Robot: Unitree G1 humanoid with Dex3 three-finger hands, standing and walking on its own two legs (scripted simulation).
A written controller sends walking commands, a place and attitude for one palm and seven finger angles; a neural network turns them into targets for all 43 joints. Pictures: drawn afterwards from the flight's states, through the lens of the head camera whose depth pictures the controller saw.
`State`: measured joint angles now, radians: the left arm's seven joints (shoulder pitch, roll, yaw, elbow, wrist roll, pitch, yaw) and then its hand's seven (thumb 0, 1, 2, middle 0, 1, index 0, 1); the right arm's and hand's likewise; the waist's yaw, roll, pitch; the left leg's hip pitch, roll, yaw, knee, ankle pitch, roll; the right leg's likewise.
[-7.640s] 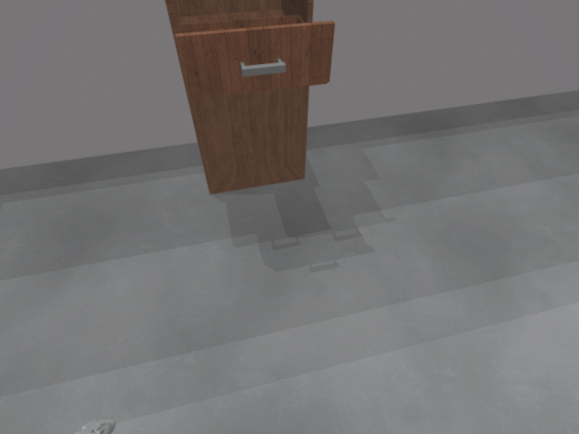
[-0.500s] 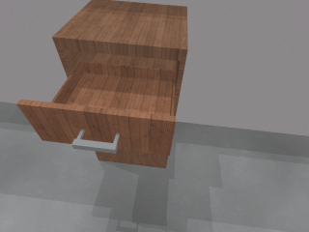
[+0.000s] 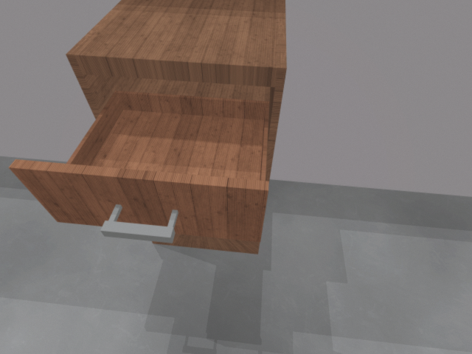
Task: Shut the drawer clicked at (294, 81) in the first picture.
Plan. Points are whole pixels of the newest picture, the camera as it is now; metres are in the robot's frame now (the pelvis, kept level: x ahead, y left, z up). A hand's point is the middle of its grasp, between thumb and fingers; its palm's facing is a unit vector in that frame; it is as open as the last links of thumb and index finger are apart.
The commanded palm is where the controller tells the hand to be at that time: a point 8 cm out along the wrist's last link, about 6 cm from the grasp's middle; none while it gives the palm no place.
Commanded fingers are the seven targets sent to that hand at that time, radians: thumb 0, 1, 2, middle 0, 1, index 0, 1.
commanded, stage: look again from close up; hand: left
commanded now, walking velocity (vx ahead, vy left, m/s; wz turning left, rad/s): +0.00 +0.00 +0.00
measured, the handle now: (142, 222) +0.33 +0.20 +0.01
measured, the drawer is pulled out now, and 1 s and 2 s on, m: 0.30 0.30 0.30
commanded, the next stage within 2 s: shuffle to correct the standing spot in 0.10 s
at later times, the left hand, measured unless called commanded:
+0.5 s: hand out of the picture +0.01 +0.21 -0.17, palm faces +0.00 -0.97 -0.24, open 7.3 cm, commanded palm none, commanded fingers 0.00 0.90 0.90 -0.20 -0.30 -0.20 -0.30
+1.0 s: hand out of the picture +0.07 +0.19 -0.17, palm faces +0.03 -0.97 -0.25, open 7.3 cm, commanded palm none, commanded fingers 0.00 0.90 0.90 -0.20 -0.30 -0.20 -0.30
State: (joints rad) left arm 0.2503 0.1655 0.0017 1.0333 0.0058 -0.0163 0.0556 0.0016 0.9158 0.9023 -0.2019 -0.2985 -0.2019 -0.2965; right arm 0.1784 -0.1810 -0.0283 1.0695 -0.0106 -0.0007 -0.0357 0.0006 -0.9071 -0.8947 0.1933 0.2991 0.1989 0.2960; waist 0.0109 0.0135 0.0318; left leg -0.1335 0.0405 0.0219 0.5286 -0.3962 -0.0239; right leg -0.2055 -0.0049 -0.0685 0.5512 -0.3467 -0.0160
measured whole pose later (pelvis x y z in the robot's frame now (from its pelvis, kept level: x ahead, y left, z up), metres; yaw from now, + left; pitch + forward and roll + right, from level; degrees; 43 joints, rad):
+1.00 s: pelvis +0.04 +0.01 +0.00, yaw -1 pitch +0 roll +1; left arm 0.24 0.15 0.01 1.09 0.00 -0.02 0.06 0.01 0.93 0.90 -0.20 -0.30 -0.20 -0.30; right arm 0.23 -0.16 -0.02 1.15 -0.01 0.00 -0.05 0.01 -0.93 -0.89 0.20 0.30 0.20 0.30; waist 0.00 0.02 0.06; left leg -0.07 0.01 0.10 0.43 -0.35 0.00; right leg -0.14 -0.03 -0.06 0.51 -0.35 -0.01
